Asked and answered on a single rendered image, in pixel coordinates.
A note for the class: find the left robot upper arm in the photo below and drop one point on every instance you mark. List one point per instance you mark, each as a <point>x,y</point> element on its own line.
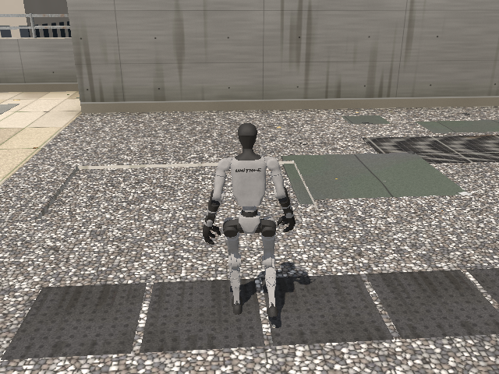
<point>220,176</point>

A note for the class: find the left robot thigh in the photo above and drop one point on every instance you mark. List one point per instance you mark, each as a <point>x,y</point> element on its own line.
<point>231,232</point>

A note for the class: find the robot right forearm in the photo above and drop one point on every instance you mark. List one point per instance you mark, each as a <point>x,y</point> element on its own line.
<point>286,205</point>

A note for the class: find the right robot upper arm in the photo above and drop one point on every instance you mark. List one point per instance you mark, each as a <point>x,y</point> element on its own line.
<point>276,175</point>

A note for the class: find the right robot hand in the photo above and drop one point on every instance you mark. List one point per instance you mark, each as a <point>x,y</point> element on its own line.
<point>285,220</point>

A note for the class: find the left robot hand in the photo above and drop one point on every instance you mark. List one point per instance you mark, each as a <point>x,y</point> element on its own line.
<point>207,233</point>

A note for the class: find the robot left forearm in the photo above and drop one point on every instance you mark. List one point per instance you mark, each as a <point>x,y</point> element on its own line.
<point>211,211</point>

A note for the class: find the robot left foot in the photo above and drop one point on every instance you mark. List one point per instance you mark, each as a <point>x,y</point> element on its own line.
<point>237,309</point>

